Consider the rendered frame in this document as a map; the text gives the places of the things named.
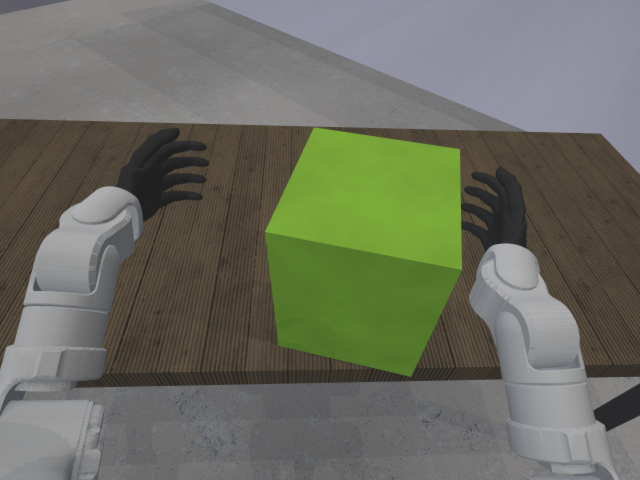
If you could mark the left robot upper arm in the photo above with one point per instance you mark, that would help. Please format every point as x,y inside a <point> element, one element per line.
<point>51,440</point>

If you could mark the carton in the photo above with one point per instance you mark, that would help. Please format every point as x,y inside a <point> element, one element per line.
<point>364,248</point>

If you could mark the robot left forearm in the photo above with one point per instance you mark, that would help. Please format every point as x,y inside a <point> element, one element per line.
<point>71,289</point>

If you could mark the robot right forearm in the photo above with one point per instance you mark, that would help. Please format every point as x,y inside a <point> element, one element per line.
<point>537,338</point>

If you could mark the left robot hand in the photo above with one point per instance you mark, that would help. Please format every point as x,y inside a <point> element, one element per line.
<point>145,175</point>

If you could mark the right robot hand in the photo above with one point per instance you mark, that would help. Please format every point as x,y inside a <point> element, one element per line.
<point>507,223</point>

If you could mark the table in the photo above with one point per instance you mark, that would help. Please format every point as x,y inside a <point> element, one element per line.
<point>193,303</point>

